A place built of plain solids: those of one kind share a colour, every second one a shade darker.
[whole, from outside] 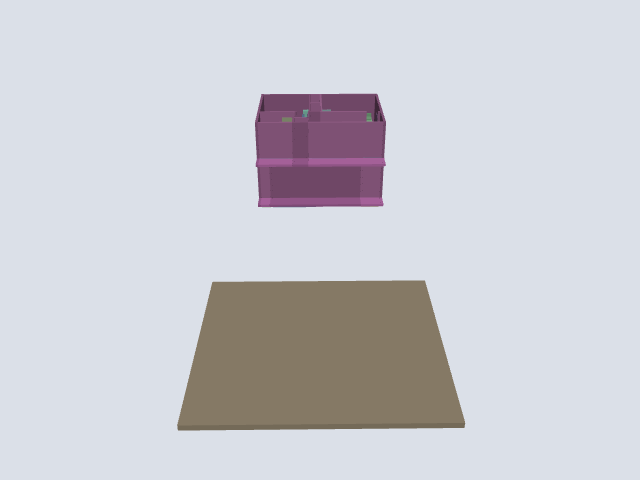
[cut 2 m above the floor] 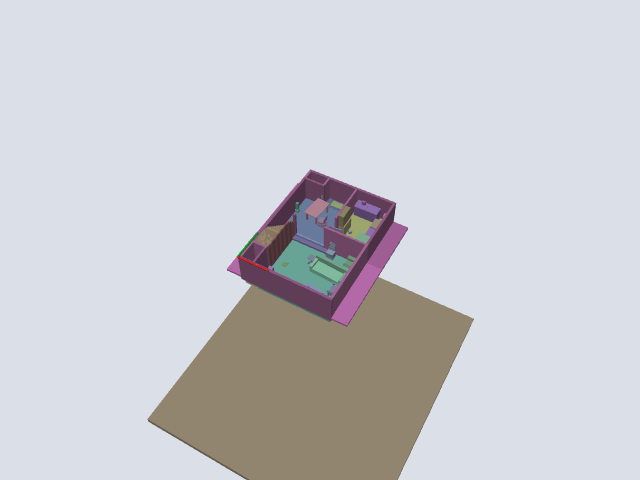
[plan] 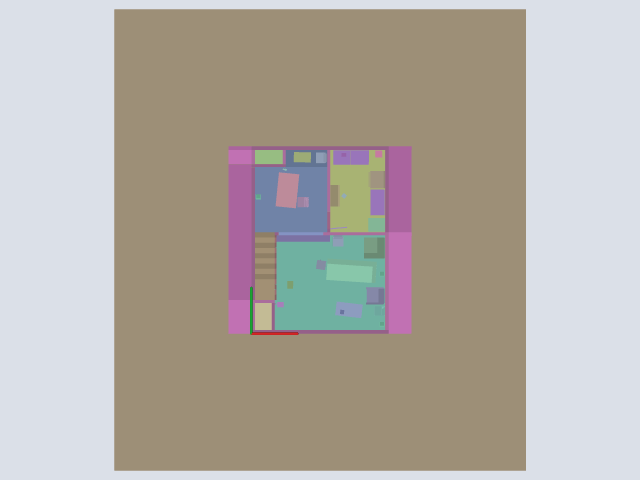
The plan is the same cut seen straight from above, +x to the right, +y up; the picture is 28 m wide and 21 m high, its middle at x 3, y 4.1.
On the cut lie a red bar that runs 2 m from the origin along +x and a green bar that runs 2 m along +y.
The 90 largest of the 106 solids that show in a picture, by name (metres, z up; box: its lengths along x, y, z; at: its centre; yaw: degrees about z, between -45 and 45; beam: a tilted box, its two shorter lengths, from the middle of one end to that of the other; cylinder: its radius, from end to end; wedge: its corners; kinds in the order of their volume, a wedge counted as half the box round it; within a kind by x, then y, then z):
{
 "under_1": {"box": [18.01, 20.2, 0.5], "at": [3.0, 4.1, -14.95]},
 "wall_1": {"box": [0.16, 1.18, 2.91], "at": [0.08, 0.75, 1.12]},
 "wall_2": {"box": [0.16, 4.72, 2.39], "at": [0.08, 2.52, 4.02]},
 "wall_3": {"box": [0.16, 5.82, 2.91], "at": [0.08, 4.38, 1.12]},
 "wall_4": {"box": [0.16, 0.75, 2.39], "at": [0.08, 5.39, 4.02]},
 "wall_5": {"box": [0.16, 2.15, 2.39], "at": [0.08, 6.96, 4.02]},
 "wall_6": {"box": [0.16, 0.62, 2.91], "at": [0.08, 7.73, 1.12]},
 "wall_7": {"box": [1.02, 0.13, 2.91], "at": [0.51, 1.41, 1.12]},
 "wall_8": {"box": [1.02, 0.13, 2.39], "at": [0.51, 4.95, 4.02]},
 "wall_9": {"box": [1.3, 0.13, 2.39], "at": [0.65, 5.83, 4.02]},
 "wall_10": {"box": [1.5, 0.13, 2.91], "at": [0.75, 7.36, 1.12]},
 "wall_11": {"box": [0.13, 1.18, 2.91], "at": [0.95, 0.75, 1.12]},
 "wall_12": {"box": [0.13, 0.75, 2.39], "at": [0.95, 5.39, 4.02]},
 "wall_13": {"box": [0.17, 0.13, 2.91], "at": [1.1, 4.38, 1.12]},
 "wall_14": {"box": [0.13, 0.62, 2.91], "at": [1.44, 7.73, 1.12]},
 "wall_15": {"box": [0.13, 2.91, 2.39], "at": [2.15, 2.5, 4.02]},
 "wall_16": {"box": [0.13, 0.62, 2.39], "at": [2.15, 4.4, 4.02]},
 "wall_17": {"box": [0.13, 2.15, 2.39], "at": [2.15, 6.96, 4.02]},
 "wall_18": {"box": [6.01, 0.16, 5.55], "at": [3.0, 0.08, 2.44]},
 "wall_19": {"box": [6.01, 0.16, 5.55], "at": [3.0, 8.12, 2.44]},
 "wall_20": {"box": [0.13, 2.71, 2.91], "at": [3.38, 6.68, 1.12]},
 "wall_21": {"box": [3.93, 0.13, 2.39], "at": [4.04, 4.03, 4.02]},
 "wall_22": {"box": [3.93, 0.13, 2.39], "at": [4.04, 4.78, 4.02]},
 "wall_23": {"box": [0.13, 0.62, 2.39], "at": [4.09, 4.4, 4.02]},
 "wall_24": {"box": [2.87, 0.13, 2.91], "at": [4.58, 4.38, 1.12]},
 "wall_25": {"box": [0.16, 3.8, 2.39], "at": [5.93, 2.06, 4.02]},
 "wall_26": {"box": [0.16, 4.15, 2.91], "at": [5.93, 2.23, 1.12]},
 "wall_27": {"box": [0.16, 0.62, 2.39], "at": [5.93, 4.4, 4.02]},
 "wall_28": {"box": [0.16, 3.6, 2.91], "at": [5.93, 6.24, 1.12]},
 "wall_29": {"box": [0.16, 3.2, 2.39], "at": [5.93, 6.44, 4.02]},
 "stair_1": {"box": [0.86, 0.46, 2.72], "at": [0.59, 1.7, 1.06]},
 "stair_2": {"box": [0.86, 0.91, 2.32], "at": [0.59, 1.93, 0.86]},
 "stair_3": {"box": [0.86, 1.14, 2.12], "at": [0.59, 2.04, 0.76]},
 "stair_4": {"box": [0.86, 1.37, 1.91], "at": [0.59, 2.16, 0.66]},
 "stair_5": {"box": [0.86, 1.6, 1.71], "at": [0.59, 2.27, 0.56]},
 "stair_6": {"box": [0.86, 1.83, 1.51], "at": [0.59, 2.39, 0.46]},
 "stair_7": {"box": [0.86, 2.05, 1.31], "at": [0.59, 2.5, 0.35]},
 "stair_8": {"box": [0.86, 2.28, 1.11], "at": [0.59, 2.61, 0.25]},
 "stair_9": {"box": [0.86, 2.51, 0.91], "at": [0.59, 2.73, 0.15]},
 "stair_10": {"box": [0.86, 2.74, 0.7], "at": [0.59, 2.84, 0.05]},
 "stair_11": {"box": [0.86, 2.97, 0.5], "at": [0.59, 2.96, -0.05]},
 "floor_living_1": {"box": [4.83, 4.15, 0.5], "at": [3.44, 2.23, -0.53]},
 "floor_dining_1": {"box": [3.16, 2.85, 0.78], "at": [1.74, 5.87, -0.39]},
 "floor_dining_2": {"box": [1.82, 0.75, 0.78], "at": [2.41, 7.67, -0.39]},
 "floor_kitchen_1": {"box": [2.4, 3.6, 0.78], "at": [4.65, 6.24, -0.39]},
 "upper_floor_next_1": {"box": [1.0, 1.18, 0.16], "at": [-0.5, 0.75, -0.08]},
 "upper_floor_next_2": {"box": [1.0, 4.72, 0.16], "at": [-0.5, 2.52, 2.75]},
 "upper_floor_next_3": {"box": [1.0, 5.82, 0.16], "at": [-0.5, 4.38, -0.08]},
 "upper_floor_next_4": {"box": [1.0, 0.75, 0.16], "at": [-0.5, 5.39, 2.75]},
 "upper_floor_next_5": {"box": [1.0, 2.15, 0.16], "at": [-0.5, 6.96, 2.75]},
 "upper_floor_next_6": {"box": [1.0, 0.62, 0.16], "at": [-0.5, 7.73, -0.08]},
 "upper_floor_next_7": {"box": [1.0, 4.15, 0.16], "at": [6.51, 2.23, -0.08]},
 "upper_floor_next_8": {"box": [1.0, 3.6, 0.16], "at": [6.51, 6.24, -0.08]},
 "sofa_1": {"box": [0.17, 0.92, 0.18], "at": [3.39, 2.81, 0.26], "yaw": -3.8},
 "sofa_2": {"box": [2.16, 0.93, 0.34], "at": [4.38, 2.75, 0.0], "yaw": -3.8},
 "sofa_3": {"box": [2.16, 0.23, 0.39], "at": [4.4, 3.11, 0.36], "yaw": -3.8},
 "sofa_4": {"box": [0.17, 0.92, 0.18], "at": [5.37, 2.67, 0.26], "yaw": -3.8},
 "counter_run_1": {"box": [0.76, 0.61, 0.78], "at": [3.96, 7.72, 0.49]},
 "counter_run_2": {"box": [0.8, 0.61, 0.78], "at": [4.74, 7.72, 0.49]},
 "counter_run_3": {"box": [0.64, 1.13, 0.038], "at": [5.52, 5.75, 0.9]},
 "fridge_flat_1": {"box": [0.73, 0.6, 1.66], "at": [5.47, 4.76, 0.83]},
 "china_cabinet_1": {"box": [0.33, 0.95, 1.07], "at": [3.62, 6.04, 1.36]},
 "china_cabinet_2": {"box": [0.4, 0.95, 0.83], "at": [3.66, 6.04, 0.41]},
 "floor_coats_1": {"box": [1.21, 0.62, 0.78], "at": [0.77, 7.73, -0.39]},
 "stair_pan_1": {"box": [0.08, 0.23, 3.82], "at": [1.06, 1.59, 1.61]},
 "stair_pan_2": {"box": [0.08, 0.23, 3.62], "at": [1.06, 1.82, 1.51]},
 "stair_pan_3": {"box": [0.08, 0.23, 3.42], "at": [1.06, 2.04, 1.41]},
 "stair_pan_4": {"box": [0.08, 0.23, 3.22], "at": [1.06, 2.27, 1.31]},
 "stair_pan_5": {"box": [0.08, 0.23, 3.02], "at": [1.06, 2.5, 1.21]},
 "stair_pan_6": {"box": [0.08, 0.23, 2.81], "at": [1.06, 2.73, 1.11]},
 "stair_pan_7": {"box": [0.08, 0.23, 2.61], "at": [1.06, 2.96, 1.01]},
 "stair_pan_8": {"box": [0.08, 0.23, 2.41], "at": [1.06, 3.18, 0.91]},
 "stair_pan_9": {"box": [0.08, 0.23, 2.21], "at": [1.06, 3.41, 0.8]},
 "stair_pan_10": {"box": [0.08, 0.23, 2.01], "at": [1.06, 3.64, 0.7]},
 "stair_pan_11": {"box": [0.08, 0.23, 1.81], "at": [1.06, 3.87, 0.6]},
 "armchair_club_1": {"box": [0.87, 0.24, 0.18], "at": [5.36, 3.42, 0.23]},
 "armchair_club_2": {"box": [0.87, 0.24, 0.18], "at": [5.36, 4.09, 0.23]},
 "armchair_club_3": {"box": [0.9, 0.92, 0.35], "at": [5.37, 3.75, -0.04]},
 "armchair_club_4": {"box": [0.33, 0.92, 0.38], "at": [5.67, 3.75, 0.33]},
 "range_flat_1": {"box": [0.65, 0.76, 0.94], "at": [5.52, 6.74, 0.47]},
 "floor_store_1": {"box": [0.73, 1.18, 0.5], "at": [0.53, 0.75, -0.53]},
 "floor_gap_platform_living_1": {"box": [1.95, 0.13, 0.78], "at": [2.17, 4.38, -0.39]},
 "armchair_frame_1": {"box": [0.74, 0.63, 0.18], "at": [5.41, 1.65, 0.04]},
 "armchair_frame_2": {"box": [0.26, 0.62, 0.41], "at": [5.69, 1.66, 0.33]},
 "platform_living_tread_1": {"box": [2.42, 0.29, 0.19], "at": [2.23, 4.17, -0.24]},
 "floor_gap_kitchen_door_1": {"box": [0.13, 0.74, 0.78], "at": [3.38, 4.96, -0.39]},
 "leaf_bath_door_1": {"box": [0.05, 0.72, 2.04], "at": [2.01, 6.25, 3.84], "yaw": 2.0},
 "kitchen_bin_1": {"box": [0.31, 0.31, 0.65], "at": [5.57, 7.87, 0.33]},
 "dining_table_1": {"box": [0.9, 1.5, 0.031], "at": [1.57, 6.28, 0.73], "yaw": -5.7},
 "rug_1": {"box": [0.75, 0.45, 0.08], "at": [2.23, 7.72, -0.03], "yaw": -0.7}
}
